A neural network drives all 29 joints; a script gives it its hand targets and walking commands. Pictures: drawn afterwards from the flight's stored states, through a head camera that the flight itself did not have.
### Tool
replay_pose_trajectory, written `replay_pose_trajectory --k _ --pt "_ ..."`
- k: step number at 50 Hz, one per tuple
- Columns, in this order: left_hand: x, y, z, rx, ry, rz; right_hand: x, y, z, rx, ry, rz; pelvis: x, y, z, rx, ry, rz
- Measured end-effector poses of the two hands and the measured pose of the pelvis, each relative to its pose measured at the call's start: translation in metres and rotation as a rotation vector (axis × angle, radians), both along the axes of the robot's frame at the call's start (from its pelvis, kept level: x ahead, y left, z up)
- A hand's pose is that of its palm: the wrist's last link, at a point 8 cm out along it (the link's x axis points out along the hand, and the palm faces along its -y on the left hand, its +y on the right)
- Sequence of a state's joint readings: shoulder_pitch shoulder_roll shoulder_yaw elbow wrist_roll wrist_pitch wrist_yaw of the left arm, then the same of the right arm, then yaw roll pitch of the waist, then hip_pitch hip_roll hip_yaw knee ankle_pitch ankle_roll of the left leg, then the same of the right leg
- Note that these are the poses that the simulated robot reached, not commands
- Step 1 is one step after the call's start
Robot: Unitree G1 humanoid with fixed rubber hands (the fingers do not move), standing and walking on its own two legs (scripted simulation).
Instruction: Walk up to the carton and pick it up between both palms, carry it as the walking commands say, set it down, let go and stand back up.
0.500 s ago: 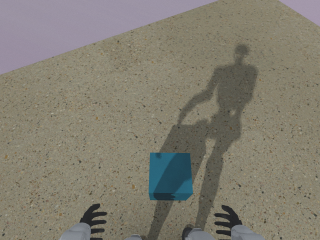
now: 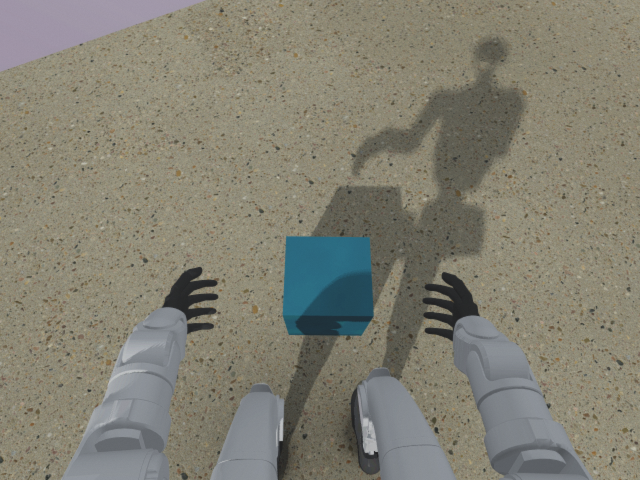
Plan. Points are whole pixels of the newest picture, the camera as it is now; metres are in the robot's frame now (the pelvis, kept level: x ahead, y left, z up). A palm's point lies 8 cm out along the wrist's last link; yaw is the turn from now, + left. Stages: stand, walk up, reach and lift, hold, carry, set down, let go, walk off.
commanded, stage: reach and lift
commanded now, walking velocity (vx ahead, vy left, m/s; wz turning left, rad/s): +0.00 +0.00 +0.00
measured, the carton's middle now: (326, 289) +0.49 -0.04 -0.57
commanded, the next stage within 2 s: none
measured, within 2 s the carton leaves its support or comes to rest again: neither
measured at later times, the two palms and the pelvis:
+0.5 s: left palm (203, 237) +0.45 +0.18 -0.12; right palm (442, 235) +0.43 -0.20 -0.12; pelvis +0.03 +0.00 -0.02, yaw +0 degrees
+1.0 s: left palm (218, 227) +0.50 +0.17 -0.18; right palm (431, 224) +0.48 -0.21 -0.18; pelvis +0.02 +0.01 -0.05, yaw +0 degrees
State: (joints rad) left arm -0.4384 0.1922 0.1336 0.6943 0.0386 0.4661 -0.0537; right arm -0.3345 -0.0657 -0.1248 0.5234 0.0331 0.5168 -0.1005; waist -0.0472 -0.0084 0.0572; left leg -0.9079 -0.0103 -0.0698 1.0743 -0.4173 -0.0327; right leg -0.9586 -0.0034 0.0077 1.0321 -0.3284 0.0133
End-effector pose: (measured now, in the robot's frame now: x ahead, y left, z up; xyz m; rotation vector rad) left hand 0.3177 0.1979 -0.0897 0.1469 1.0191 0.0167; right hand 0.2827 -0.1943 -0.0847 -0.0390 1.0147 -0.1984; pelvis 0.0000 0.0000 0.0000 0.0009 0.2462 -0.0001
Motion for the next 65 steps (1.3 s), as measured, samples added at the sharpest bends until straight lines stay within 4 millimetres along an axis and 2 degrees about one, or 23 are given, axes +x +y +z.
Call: replay_pose_trajectory --k 8,16,23,28,34,41,50,55,65 --pt "0.049 -0.01 -0.013 -0.001 -0.045 0.014 0.05 0.004 -0.017 -0.003 -0.05 -0.013 -0.003 -0.003 -0.011 0.006 0.091 0.004" --pt "0.098 -0.016 -0.032 0.0 -0.165 0.034 0.1 0.004 -0.041 -0.024 -0.164 -0.006 0.008 0.0 -0.02 0.009 0.251 -0.001" --pt "0.127 -0.02 -0.034 -0.014 -0.268 0.055 0.139 -0.008 -0.038 -0.042 -0.273 0.018 0.026 0.004 -0.022 0.012 0.368 -0.003" --pt "0.151 -0.023 -0.034 -0.033 -0.329 0.068 0.17 -0.012 -0.034 -0.037 -0.332 0.029 0.031 0.007 -0.024 0.013 0.428 -0.006" --pt "0.179 -0.027 -0.044 -0.039 -0.377 0.067 0.196 -0.011 -0.049 -0.026 -0.355 0.04 0.029 0.009 -0.029 0.011 0.492 -0.002" --pt "0.19 -0.029 -0.066 -0.027 -0.383 0.071 0.209 -0.013 -0.07 -0.027 -0.371 0.04 0.027 0.011 -0.037 0.007 0.549 -0.001" --pt "0.181 -0.03 -0.088 -0.038 -0.364 0.078 0.2 -0.018 -0.094 -0.018 -0.346 0.043 0.024 0.012 -0.054 0.009 0.605 -0.001" --pt "0.178 -0.032 -0.117 -0.033 -0.357 0.081 0.2 -0.015 -0.122 -0.012 -0.339 0.045 0.014 0.01 -0.08 0.012 0.617 0.002" --pt "0.176 -0.032 -0.197 -0.014 -0.361 0.093 0.2 -0.014 -0.204 -0.02 -0.343 0.037 -0.009 0.005 -0.147 0.016 0.621 0.01"
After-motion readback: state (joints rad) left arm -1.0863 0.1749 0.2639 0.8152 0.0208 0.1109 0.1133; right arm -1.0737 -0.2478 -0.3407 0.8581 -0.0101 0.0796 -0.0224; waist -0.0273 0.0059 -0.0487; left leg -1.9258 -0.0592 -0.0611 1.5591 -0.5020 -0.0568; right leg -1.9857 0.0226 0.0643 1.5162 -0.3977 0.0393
